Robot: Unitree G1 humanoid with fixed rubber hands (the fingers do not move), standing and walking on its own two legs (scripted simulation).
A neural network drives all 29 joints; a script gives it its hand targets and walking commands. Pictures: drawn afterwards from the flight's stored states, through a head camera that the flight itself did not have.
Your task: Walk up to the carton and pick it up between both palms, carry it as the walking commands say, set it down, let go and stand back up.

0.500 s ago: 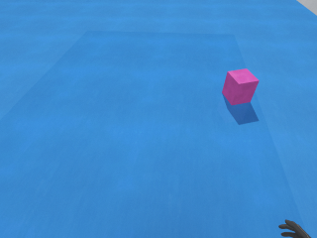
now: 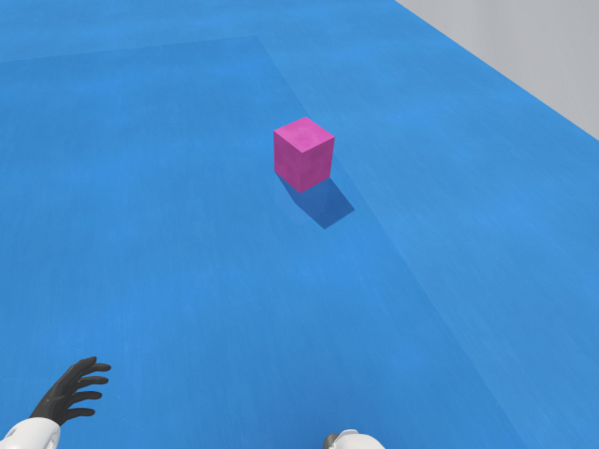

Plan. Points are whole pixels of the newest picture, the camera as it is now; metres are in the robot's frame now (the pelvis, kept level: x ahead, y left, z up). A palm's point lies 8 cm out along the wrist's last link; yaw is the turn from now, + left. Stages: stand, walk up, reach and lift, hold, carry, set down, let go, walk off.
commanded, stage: walk up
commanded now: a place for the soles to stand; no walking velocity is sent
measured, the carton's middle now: (303, 155) +1.48 -0.23 -0.65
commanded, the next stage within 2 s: none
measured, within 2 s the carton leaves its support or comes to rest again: neither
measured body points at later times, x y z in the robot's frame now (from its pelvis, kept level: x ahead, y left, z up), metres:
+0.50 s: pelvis +0.25 -0.01 -0.02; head +0.26 +0.01 +0.43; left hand +0.36 +0.32 -0.12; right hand +0.34 -0.37 -0.06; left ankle +0.33 +0.09 -0.74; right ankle +0.19 -0.13 -0.68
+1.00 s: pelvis +0.47 -0.09 +0.00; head +0.48 -0.11 +0.45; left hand +0.64 +0.23 -0.06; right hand +0.50 -0.44 -0.10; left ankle +0.54 +0.05 -0.69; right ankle +0.48 -0.19 -0.74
